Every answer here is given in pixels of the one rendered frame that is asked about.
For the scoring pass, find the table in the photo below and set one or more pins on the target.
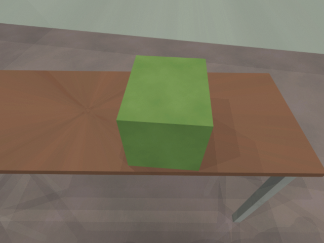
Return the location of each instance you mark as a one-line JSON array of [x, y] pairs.
[[64, 122]]

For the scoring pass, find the carton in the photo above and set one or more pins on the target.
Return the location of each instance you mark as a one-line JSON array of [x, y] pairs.
[[165, 118]]

